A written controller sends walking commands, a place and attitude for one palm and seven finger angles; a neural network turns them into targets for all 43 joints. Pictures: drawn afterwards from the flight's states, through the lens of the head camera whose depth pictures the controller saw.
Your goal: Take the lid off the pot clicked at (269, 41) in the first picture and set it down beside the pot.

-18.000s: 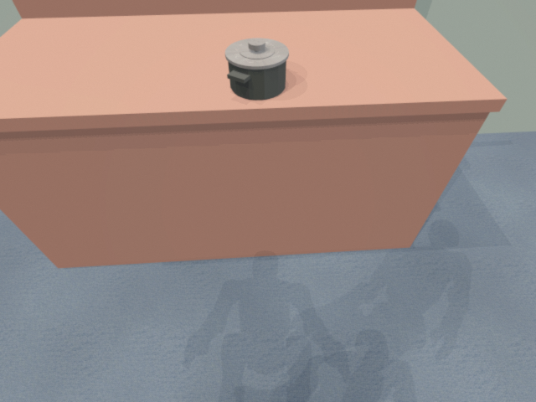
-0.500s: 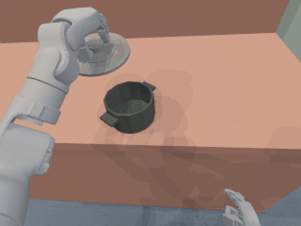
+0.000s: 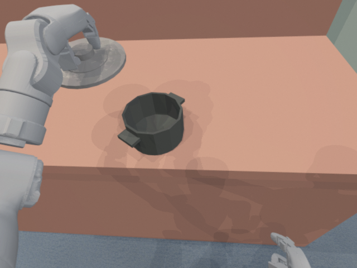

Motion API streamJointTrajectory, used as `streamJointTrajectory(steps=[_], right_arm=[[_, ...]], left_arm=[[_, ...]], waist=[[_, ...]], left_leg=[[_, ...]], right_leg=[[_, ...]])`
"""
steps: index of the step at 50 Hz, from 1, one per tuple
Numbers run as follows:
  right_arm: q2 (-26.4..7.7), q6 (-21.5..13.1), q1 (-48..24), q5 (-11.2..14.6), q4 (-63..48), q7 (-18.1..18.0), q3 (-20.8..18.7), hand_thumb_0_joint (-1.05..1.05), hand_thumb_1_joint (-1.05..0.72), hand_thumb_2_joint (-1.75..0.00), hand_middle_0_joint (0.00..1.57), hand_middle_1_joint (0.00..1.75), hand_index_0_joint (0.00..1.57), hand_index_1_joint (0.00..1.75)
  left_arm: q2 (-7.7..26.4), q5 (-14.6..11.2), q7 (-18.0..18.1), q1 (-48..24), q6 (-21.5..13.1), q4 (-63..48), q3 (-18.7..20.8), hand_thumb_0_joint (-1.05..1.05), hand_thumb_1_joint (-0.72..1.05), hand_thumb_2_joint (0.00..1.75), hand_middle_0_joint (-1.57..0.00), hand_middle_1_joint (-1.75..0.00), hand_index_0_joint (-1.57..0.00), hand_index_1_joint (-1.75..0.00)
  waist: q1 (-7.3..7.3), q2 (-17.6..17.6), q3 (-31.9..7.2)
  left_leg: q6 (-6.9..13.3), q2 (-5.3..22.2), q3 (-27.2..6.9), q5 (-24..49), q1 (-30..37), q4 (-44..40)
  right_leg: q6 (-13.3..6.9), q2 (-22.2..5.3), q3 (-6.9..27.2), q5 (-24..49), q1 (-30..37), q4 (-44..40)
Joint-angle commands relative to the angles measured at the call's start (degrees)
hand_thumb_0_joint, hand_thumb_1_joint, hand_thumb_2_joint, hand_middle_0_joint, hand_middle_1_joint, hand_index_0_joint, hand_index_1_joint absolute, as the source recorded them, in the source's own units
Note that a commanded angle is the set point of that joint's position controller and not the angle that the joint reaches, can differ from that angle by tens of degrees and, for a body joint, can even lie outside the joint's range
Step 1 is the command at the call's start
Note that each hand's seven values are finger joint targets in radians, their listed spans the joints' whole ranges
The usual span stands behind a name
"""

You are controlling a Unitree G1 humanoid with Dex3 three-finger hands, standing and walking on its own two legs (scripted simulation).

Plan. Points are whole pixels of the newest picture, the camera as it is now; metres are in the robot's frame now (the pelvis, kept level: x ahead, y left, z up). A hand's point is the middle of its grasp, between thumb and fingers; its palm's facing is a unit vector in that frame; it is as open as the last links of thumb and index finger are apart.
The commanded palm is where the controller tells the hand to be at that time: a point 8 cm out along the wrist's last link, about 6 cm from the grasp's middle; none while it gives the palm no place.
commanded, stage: move the lid sideways beside the pot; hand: left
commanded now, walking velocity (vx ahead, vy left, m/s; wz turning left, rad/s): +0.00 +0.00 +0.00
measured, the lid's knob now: (82, 51) +0.48 +0.21 +0.26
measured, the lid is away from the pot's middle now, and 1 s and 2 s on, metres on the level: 0.12 0.23 0.23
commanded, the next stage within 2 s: lower the lid onto the table in 1.08 s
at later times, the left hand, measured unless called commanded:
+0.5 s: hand (42, 55) +0.44 +0.27 +0.27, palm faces -0.15 -0.03 -0.99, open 7.8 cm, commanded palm +0.42 +0.27 +0.35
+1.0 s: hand (22, 54) +0.45 +0.31 +0.27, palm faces -0.17 -0.02 -0.99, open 7.8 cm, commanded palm +0.43 +0.31 +0.35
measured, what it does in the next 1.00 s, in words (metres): stands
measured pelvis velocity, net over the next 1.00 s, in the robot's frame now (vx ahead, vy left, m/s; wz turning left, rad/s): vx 0.01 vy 0.01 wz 0.00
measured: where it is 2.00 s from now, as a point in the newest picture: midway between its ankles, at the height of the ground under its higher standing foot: outside the picture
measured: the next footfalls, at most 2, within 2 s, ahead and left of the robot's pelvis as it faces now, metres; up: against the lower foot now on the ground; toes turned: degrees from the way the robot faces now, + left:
none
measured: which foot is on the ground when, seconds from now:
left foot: down 0.00-1.00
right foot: down 0.00-1.00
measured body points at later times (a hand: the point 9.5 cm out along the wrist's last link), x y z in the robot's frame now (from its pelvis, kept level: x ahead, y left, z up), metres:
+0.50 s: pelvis +0.00 +0.00 +0.00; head +0.03 -0.02 +0.45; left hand +0.44 +0.26 +0.33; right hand +0.14 -0.25 -0.12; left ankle +0.04 +0.10 -0.74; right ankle -0.01 -0.14 -0.74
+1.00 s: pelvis +0.01 +0.01 +0.00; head +0.05 -0.01 +0.45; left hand +0.45 +0.31 +0.33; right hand +0.12 -0.26 -0.12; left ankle +0.04 +0.10 -0.74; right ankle -0.01 -0.14 -0.74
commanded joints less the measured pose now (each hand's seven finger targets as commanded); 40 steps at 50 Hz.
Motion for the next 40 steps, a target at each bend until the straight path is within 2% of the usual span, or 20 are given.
streamJointTrajectory(steps=[1,3,4,6,8,11,14,16,18,21,23,25,26,28,30,31,33,35,36,40], right_arm=[[-6.6,-3.3,-4.7,-0.3,-9.1,-0.4,-2.5,0.00,-0.90,-0.90,0.20,0.30,0.20,0.30],[-7.0,-2.5,-4.0,0.0,-7.9,-0.7,-2.3,0.00,-0.90,-0.90,0.20,0.30,0.20,0.30],[-7.3,-2.1,-3.9,0.1,-7.8,-0.7,-2.6,0.00,-0.90,-0.90,0.20,0.30,0.20,0.30],[-7.2,-2.2,-3.8,0.0,-8.7,-0.5,-2.6,0.00,-0.90,-0.90,0.20,0.30,0.20,0.30],[-6.8,-2.4,-4.3,0.1,-8.9,-0.5,-2.7,0.00,-0.90,-0.90,0.20,0.30,0.20,0.30],[-7.2,-1.9,-3.5,-0.1,-9.0,-0.3,-2.7,0.00,-0.90,-0.90,0.20,0.30,0.20,0.30],[-7.9,-0.8,-2.9,0.2,-7.9,-0.6,-2.8,0.00,-0.90,-0.90,0.20,0.30,0.20,0.30],[-7.7,-1.1,-3.3,0.2,-9.2,-0.3,-2.8,0.00,-0.90,-0.90,0.20,0.30,0.20,0.30],[-7.2,-0.9,-3.5,0.4,-8.8,-0.6,-2.8,0.00,-0.90,-0.90,0.20,0.30,0.20,0.30],[-7.9,-0.6,-2.0,0.1,-8.7,-0.6,-2.9,0.00,-0.90,-0.90,0.20,0.30,0.20,0.30],[-7.8,-0.3,-2.1,0.5,-8.1,-1.0,-2.8,0.00,-0.90,-0.90,0.20,0.30,0.20,0.30],[-8.6,-0.3,-1.1,0.3,-7.9,-1.0,-3.3,0.00,-0.90,-0.90,0.20,0.30,0.20,0.30],[-7.8,-0.4,-1.3,0.3,-8.2,-1.0,-3.0,0.00,-0.90,-0.90,0.20,0.30,0.20,0.30],[-7.7,-0.5,-1.3,0.5,-7.6,-1.3,-2.9,0.00,-0.90,-0.90,0.20,0.30,0.20,0.30],[-8.8,-0.7,-0.2,0.0,-7.6,-1.3,-3.4,0.00,-0.90,-0.90,0.20,0.30,0.20,0.30],[-8.1,-0.7,0.3,-0.2,-7.4,-1.2,-3.1,0.00,-0.90,-0.90,0.20,0.30,0.20,0.30],[-8.2,-0.1,0.1,0.3,-6.9,-1.3,-3.0,0.00,-0.90,-0.90,0.20,0.30,0.20,0.30],[-9.5,0.4,1.2,0.1,-6.8,-1.1,-3.4,0.00,-0.90,-0.90,0.20,0.30,0.20,0.30],[-8.6,0.5,0.7,0.1,-7.2,-1.0,-3.1,0.00,-0.90,-0.90,0.20,0.30,0.20,0.30],[-9.5,0.7,1.3,0.0,-7.3,-1.1,-3.6,0.00,-0.90,-0.90,0.20,0.30,0.20,0.30]], left_arm=[[19.2,1.9,4.4,-37.0,-1.8,-16.1,11.1,0.00,0.57,1.14,-1.28,-1.07,-0.83,-0.90],[18.0,2.3,3.7,-34.2,-1.1,-7.2,10.2,0.00,0.57,1.14,-1.28,-1.07,-0.83,-0.90],[19.7,2.3,3.5,-34.5,-1.2,-6.9,11.6,0.00,0.57,1.14,-1.28,-1.07,-0.83,-0.90],[21.1,2.3,3.9,-35.6,-2.4,-11.8,11.9,0.00,0.57,1.14,-1.28,-1.07,-0.83,-0.90],[18.1,2.3,3.7,-36.4,-2.6,-12.8,9.7,0.00,0.57,1.14,-1.28,-1.07,-0.83,-0.90],[21.7,2.3,3.6,-34.4,-3.2,-13.7,12.6,0.00,0.57,1.14,-1.28,-1.07,-0.83,-0.90],[22.4,2.6,2.9,-32.8,-2.7,-5.9,13.0,0.00,0.57,1.14,-1.28,-1.07,-0.83,-0.90],[24.9,2.7,3.5,-34.4,-3.9,-12.8,14.3,0.00,0.57,1.14,-1.28,-1.07,-0.83,-0.90],[21.1,2.9,3.1,-34.3,-3.8,-10.0,11.2,0.00,0.57,1.14,-1.28,-1.07,-0.83,-0.90],[26.7,3.0,3.4,-33.4,-4.5,-9.9,15.4,0.00,0.57,1.14,-1.28,-1.07,-0.83,-0.90],[23.9,3.1,3.0,-34.7,-4.8,-6.1,12.6,0.00,0.57,1.14,-1.28,-1.07,-0.83,-0.90],[23.2,1.7,3.2,-32.6,-5.4,-6.9,11.8,0.00,0.57,1.14,-1.28,-1.07,-0.83,-0.90],[25.0,3.0,3.4,-35.9,-5.8,-9.7,12.8,0.00,0.57,1.14,-1.28,-1.07,-0.83,-0.90],[23.1,3.0,3.3,-37.5,-6.1,-8.0,11.1,0.00,0.57,1.14,-1.28,-1.07,-0.83,-0.90],[25.3,1.9,3.8,-34.5,-6.9,-9.4,13.2,0.00,0.57,1.14,-1.28,-1.07,-0.83,-0.90],[28.4,3.4,4.0,-36.5,-7.2,-9.8,15.8,0.00,0.57,1.14,-1.28,-1.07,-0.83,-0.90],[26.3,3.4,3.3,-35.0,-6.9,-4.3,14.1,0.00,0.57,1.14,-1.28,-1.07,-0.83,-0.90],[27.0,2.5,3.3,-30.7,-7.2,-1.6,14.5,0.00,0.57,1.14,-1.28,-1.07,-0.83,-0.90],[28.7,3.9,3.5,-34.7,-7.6,-5.3,15.2,0.00,0.57,1.14,-1.28,-1.07,-0.83,-0.90],[29.0,3.1,3.5,-32.5,-8.2,-5.2,15.5,0.00,0.57,1.14,-1.28,-1.07,-0.83,-0.90]], waist=[[0.20,0.7,-29.3],[-0.56,-3.0,-22.1],[-0.41,-3.8,-22.0],[0.06,-2.1,-26.6],[-0.43,-0.3,-25.9],[-0.03,0.5,-27.1],[-0.55,-3.0,-21.2],[0.31,0.2,-27.1],[-0.93,-0.3,-24.5],[-0.13,-0.2,-26.2],[-1.30,-1.3,-22.7],[-1.57,1.4,-23.5],[-1.13,1.8,-26.2],[-1.89,1.9,-24.3],[-1.79,4.1,-26.7],[-1.08,2.7,-28.5],[-1.56,1.0,-23.5],[-1.70,1.1,-22.9],[-1.14,0.9,-25.7],[-1.54,3.0,-26.0]], left_leg=[[2.1,-1.4,-2.4,14.3,17.5,-1.1],[2.2,-1.3,-2.0,10.0,13.7,-1.8],[2.4,-1.2,-1.9,8.7,13.3,-1.9],[2.3,-1.2,-1.9,11.4,15.0,-1.8],[2.3,-1.3,-2.3,13.3,16.5,-1.1],[2.1,-1.1,-2.3,15.2,16.6,-1.1],[2.4,-1.1,-1.9,9.9,12.9,-1.8],[2.2,-1.2,-2.0,13.1,15.1,-1.5],[2.4,-1.1,-2.1,13.5,15.8,-0.9],[2.4,-1.2,-2.2,13.3,15.2,-1.1],[2.5,-1.1,-2.0,10.7,14.1,-1.4],[2.5,-1.1,-2.5,12.6,16.0,-0.7],[2.3,-1.1,-2.4,12.3,16.5,-1.3],[2.4,-1.0,-2.5,11.2,16.7,-1.3],[2.5,-1.0,-2.9,14.9,18.5,0.0],[2.3,-1.0,-2.9,15.2,17.8,-0.7],[2.4,-0.9,-2.7,13.5,15.4,-1.1],[2.5,-0.9,-2.6,13.7,14.7,-0.5],[2.3,-0.9,-2.4,13.6,15.1,-1.5],[2.8,-0.8,-2.7,18.2,16.9,0.3]], right_leg=[[-4.0,3.5,-0.8,15.5,2.7,-2.1],[-3.8,3.5,-1.6,13.2,0.2,-3.0],[-3.7,3.5,-1.5,12.6,0.4,-3.5],[-3.8,3.5,-0.9,14.2,2.6,-2.8],[-4.0,3.6,-1.4,14.8,1.0,-2.5],[-4.0,3.8,-1.3,15.4,1.9,-2.7],[-3.9,3.8,-1.9,13.1,0.2,-3.8],[-4.0,3.7,-1.2,14.5,2.7,-2.8],[-4.0,3.8,-1.7,14.1,0.1,-2.9],[-4.0,4.1,-1.3,14.2,1.9,-3.4],[-3.9,4.0,-2.0,12.8,-0.1,-3.8],[-4.1,3.7,-1.7,13.1,-0.9,-4.2],[-3.9,4.3,-1.6,12.6,0.2,-3.9],[-4.1,4.3,-2.1,11.6,-1.4,-4.0],[-4.3,3.9,-1.5,13.6,-0.8,-4.1],[-4.2,4.6,-1.6,14.0,1.1,-3.8],[-4.2,4.3,-2.2,13.7,-0.6,-4.1],[-4.3,3.9,-1.9,14.2,-0.5,-4.7],[-4.0,4.5,-1.9,14.0,1.3,-4.2],[-4.3,4.0,-1.5,16.2,0.4,-4.5]])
